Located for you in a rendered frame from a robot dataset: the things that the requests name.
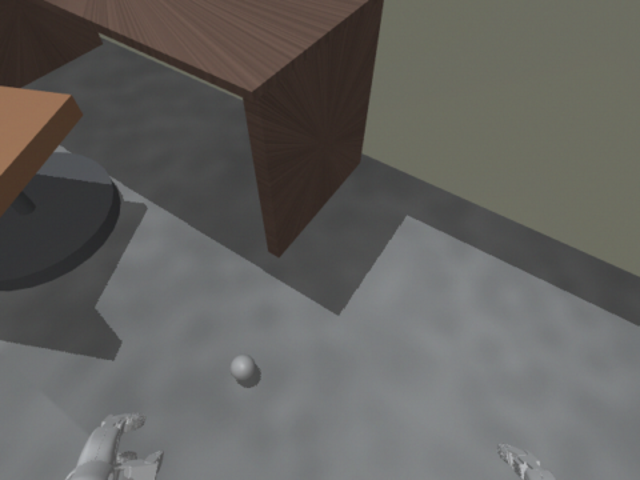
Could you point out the office chair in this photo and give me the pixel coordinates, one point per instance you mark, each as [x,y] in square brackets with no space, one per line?
[56,208]

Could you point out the left robot arm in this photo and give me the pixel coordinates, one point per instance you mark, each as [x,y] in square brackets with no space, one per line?
[92,470]

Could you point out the right robot hand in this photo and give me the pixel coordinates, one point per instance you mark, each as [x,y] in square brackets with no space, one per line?
[525,465]

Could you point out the ball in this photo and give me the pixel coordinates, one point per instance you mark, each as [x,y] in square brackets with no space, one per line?
[242,367]

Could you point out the desk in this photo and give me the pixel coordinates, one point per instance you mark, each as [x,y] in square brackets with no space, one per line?
[304,69]

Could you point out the left robot hand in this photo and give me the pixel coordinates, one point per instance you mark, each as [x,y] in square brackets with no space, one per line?
[103,445]

